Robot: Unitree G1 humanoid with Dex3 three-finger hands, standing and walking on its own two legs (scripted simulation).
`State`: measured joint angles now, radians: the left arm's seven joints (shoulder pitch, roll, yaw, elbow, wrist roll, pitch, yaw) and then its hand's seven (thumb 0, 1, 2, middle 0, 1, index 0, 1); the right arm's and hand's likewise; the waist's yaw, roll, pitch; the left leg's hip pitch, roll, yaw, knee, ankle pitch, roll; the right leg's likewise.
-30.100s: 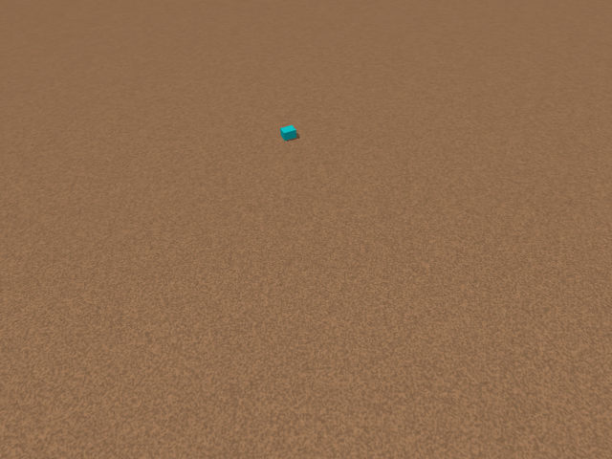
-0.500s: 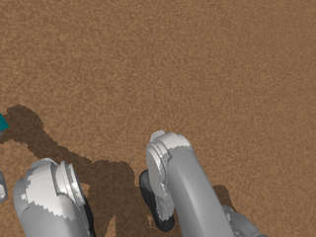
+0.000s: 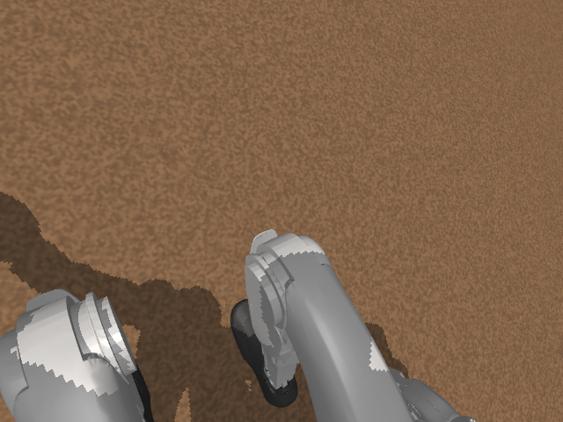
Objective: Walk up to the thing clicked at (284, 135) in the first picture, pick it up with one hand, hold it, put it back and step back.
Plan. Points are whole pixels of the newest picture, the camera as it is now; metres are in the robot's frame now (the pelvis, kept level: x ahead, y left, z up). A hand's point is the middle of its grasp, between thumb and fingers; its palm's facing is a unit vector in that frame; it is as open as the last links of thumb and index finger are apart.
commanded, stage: rest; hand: left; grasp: from above
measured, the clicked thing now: out of the picture +0.42 +0.36 -0.26
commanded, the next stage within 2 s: open in 0.58 s
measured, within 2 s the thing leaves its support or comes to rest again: rests again in 0.30 s
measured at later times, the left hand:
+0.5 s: hand out of the picture +0.42 +0.35 -0.25, palm faces -0.36 -0.26 -0.90, open 8.4 cm
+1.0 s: hand out of the picture +0.42 +0.35 -0.25, palm faces -0.36 -0.26 -0.90, open 9.4 cm
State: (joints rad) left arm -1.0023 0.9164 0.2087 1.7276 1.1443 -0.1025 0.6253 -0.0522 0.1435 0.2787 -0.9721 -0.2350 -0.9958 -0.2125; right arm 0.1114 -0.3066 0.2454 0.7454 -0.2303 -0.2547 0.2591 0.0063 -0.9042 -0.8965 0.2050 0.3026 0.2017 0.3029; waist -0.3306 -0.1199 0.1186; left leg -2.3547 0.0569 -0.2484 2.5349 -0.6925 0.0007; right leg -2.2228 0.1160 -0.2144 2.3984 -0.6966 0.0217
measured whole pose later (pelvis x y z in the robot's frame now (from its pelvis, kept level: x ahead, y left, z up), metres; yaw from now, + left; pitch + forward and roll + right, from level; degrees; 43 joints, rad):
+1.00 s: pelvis -0.01 +0.00 +0.00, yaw -2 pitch +25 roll -15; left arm -1.05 1.02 0.17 1.79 1.13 -0.11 0.66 -0.01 0.12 0.42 -0.74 -0.44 -0.74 -0.44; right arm 0.10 -0.34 0.33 0.69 -0.24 -0.31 0.29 0.01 -0.90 -0.90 0.20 0.30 0.20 0.30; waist -0.37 -0.17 0.18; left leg -2.33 0.06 -0.29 2.54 -0.69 0.01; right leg -2.19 0.13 -0.24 2.37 -0.68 0.04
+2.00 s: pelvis +0.00 +0.00 +0.01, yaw -1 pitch +27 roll -15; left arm -0.96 0.95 0.17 1.55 1.11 -0.09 0.58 0.00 -0.37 0.87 -0.19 -0.89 -0.20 -0.88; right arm 0.14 -0.33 0.29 0.70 -0.22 -0.29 0.29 0.01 -0.89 -0.89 0.21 0.30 0.20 0.30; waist -0.33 -0.14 0.14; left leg -2.33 0.05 -0.29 2.51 -0.69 -0.01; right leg -2.18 0.12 -0.24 2.35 -0.68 0.02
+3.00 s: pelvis +0.00 +0.00 +0.06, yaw +6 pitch +34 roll -9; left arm -0.69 0.63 0.06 1.04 1.03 -0.09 0.28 0.00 0.02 0.86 -0.21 -0.61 -0.21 -0.61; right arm 0.20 -0.24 0.06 0.72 -0.08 -0.04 0.13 0.01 -0.89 -0.89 0.21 0.30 0.20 0.30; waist -0.16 0.01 -0.10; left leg -2.25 0.04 -0.13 2.29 -0.65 0.01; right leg -2.14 0.07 -0.12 2.22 -0.70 0.01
